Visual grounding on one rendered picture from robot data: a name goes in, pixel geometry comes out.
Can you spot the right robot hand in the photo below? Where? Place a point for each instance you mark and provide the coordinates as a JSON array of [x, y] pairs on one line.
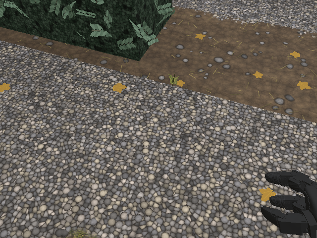
[[303, 219]]

